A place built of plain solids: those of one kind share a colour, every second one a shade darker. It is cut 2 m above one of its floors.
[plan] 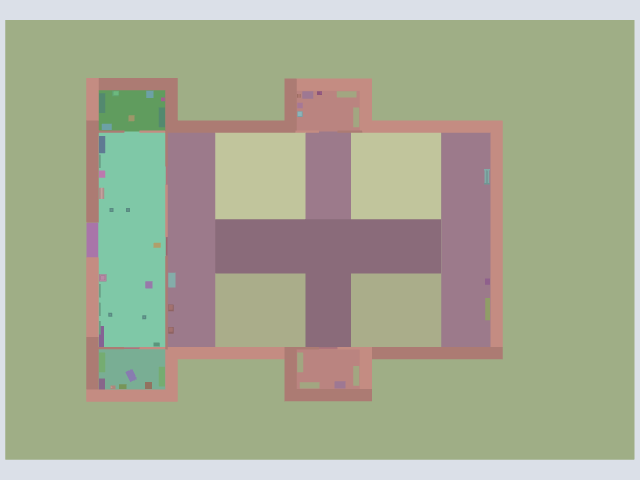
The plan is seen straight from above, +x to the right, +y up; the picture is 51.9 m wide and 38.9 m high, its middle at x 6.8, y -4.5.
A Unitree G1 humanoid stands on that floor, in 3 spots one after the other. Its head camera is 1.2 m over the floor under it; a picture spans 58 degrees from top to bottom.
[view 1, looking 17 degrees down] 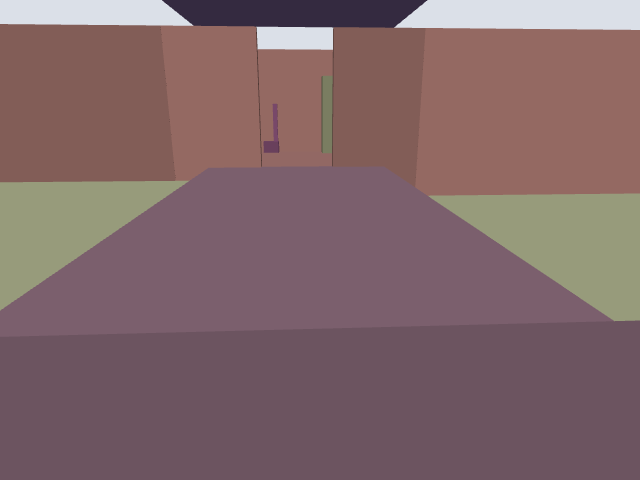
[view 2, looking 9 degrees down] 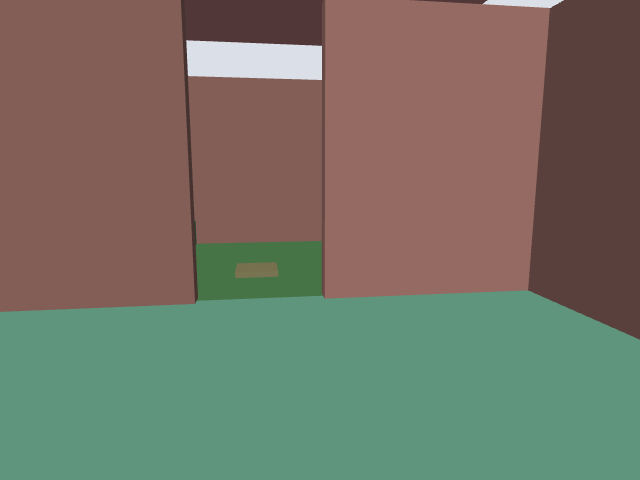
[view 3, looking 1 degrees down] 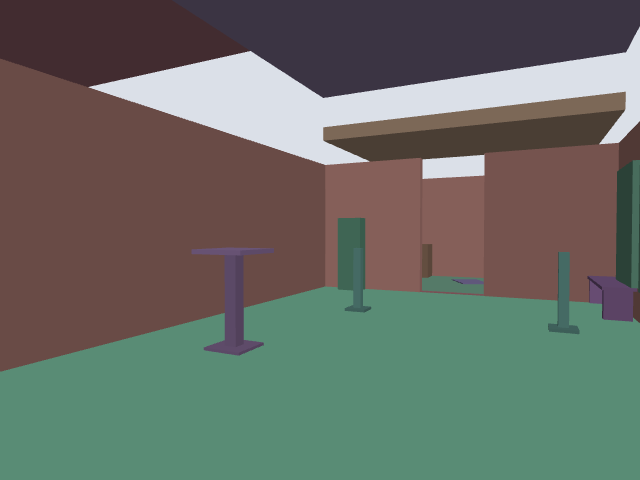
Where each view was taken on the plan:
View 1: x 7.46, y -5.01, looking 87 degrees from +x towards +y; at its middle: floor_gang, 4.11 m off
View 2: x -8.44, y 0.23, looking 82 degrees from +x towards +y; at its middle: wall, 7.57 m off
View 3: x -9.84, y -4.49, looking -64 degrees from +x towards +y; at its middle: wall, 9.36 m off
